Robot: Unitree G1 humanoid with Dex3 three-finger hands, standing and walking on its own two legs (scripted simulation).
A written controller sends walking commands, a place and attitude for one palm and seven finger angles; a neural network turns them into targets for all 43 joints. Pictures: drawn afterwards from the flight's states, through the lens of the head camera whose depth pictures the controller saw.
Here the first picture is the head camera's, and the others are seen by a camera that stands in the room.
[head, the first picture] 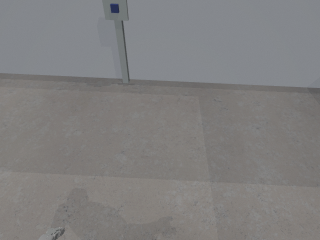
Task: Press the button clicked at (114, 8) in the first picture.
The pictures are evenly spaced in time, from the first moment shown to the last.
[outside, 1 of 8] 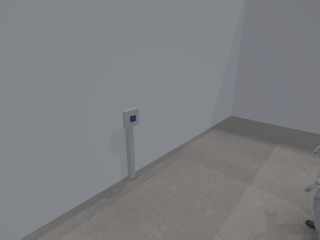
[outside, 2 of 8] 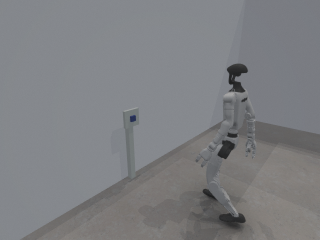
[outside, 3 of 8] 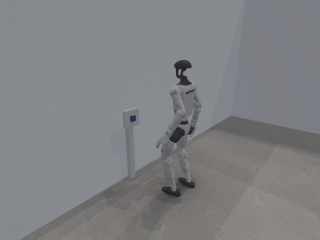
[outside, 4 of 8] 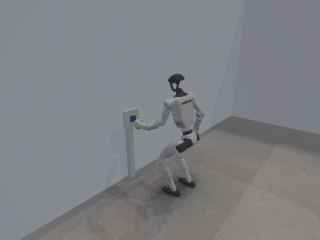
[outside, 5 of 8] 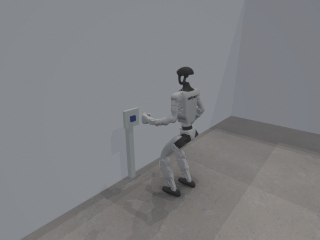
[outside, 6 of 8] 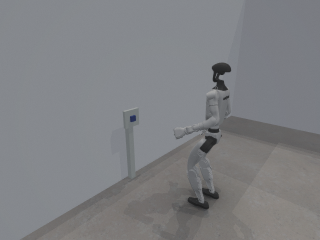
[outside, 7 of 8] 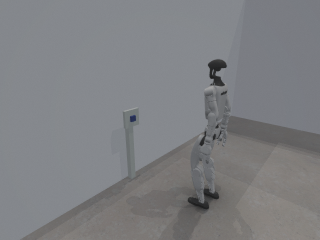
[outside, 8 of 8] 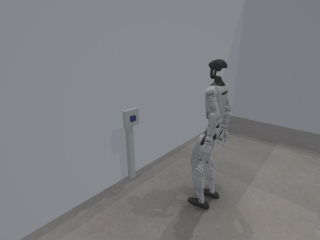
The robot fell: no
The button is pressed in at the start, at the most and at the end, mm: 0 10 0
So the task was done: yes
